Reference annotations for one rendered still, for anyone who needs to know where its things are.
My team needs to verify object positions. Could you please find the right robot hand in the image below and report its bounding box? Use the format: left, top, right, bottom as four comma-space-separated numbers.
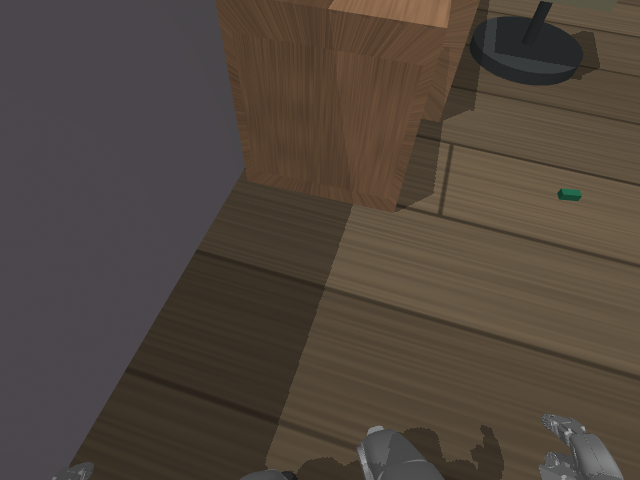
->
538, 414, 624, 480

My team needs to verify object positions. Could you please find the left robot hand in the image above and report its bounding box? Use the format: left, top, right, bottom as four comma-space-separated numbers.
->
52, 462, 94, 480

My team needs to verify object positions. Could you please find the small box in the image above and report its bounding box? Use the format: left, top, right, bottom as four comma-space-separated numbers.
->
557, 188, 582, 201

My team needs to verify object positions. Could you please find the office chair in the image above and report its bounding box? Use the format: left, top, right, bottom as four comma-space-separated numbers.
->
470, 0, 618, 86

